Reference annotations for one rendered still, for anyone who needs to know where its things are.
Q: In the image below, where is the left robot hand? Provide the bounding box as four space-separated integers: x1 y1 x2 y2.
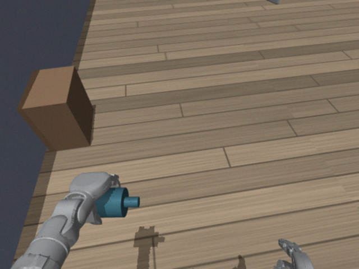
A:
70 172 121 225

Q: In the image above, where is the right robot hand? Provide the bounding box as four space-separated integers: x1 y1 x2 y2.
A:
273 239 314 269

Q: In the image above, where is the left robot arm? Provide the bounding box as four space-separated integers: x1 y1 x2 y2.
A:
11 190 94 269

